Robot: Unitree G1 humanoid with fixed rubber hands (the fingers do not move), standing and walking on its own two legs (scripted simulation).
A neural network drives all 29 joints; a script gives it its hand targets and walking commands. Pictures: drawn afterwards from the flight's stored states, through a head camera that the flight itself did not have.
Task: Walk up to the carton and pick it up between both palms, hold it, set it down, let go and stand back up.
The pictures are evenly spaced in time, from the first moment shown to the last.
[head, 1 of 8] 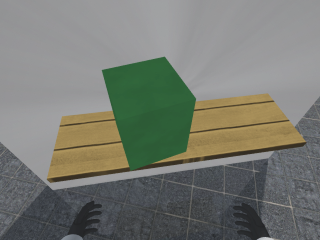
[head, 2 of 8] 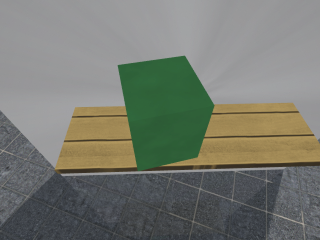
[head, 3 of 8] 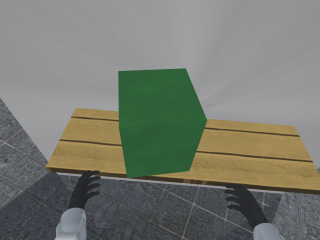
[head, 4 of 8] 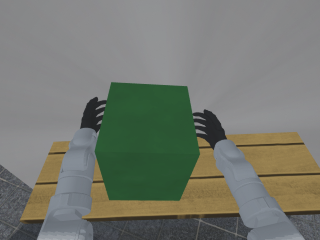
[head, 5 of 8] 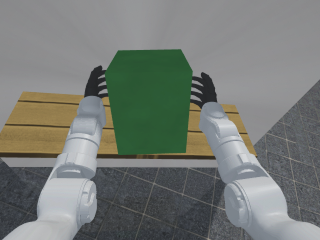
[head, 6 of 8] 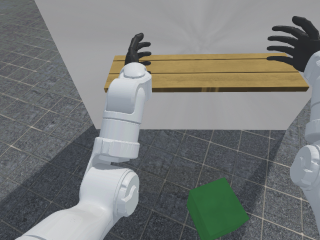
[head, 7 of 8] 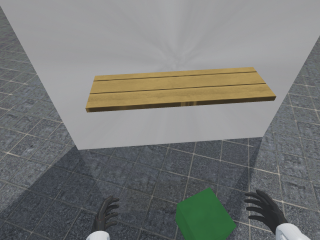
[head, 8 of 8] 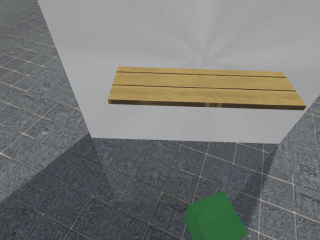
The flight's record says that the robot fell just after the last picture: no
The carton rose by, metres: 0.05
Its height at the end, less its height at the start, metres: -0.66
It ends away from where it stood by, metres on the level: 0.51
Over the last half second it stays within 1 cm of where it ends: yes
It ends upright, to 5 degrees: yes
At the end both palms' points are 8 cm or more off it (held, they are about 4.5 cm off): yes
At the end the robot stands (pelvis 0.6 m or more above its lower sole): yes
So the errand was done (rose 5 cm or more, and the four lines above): no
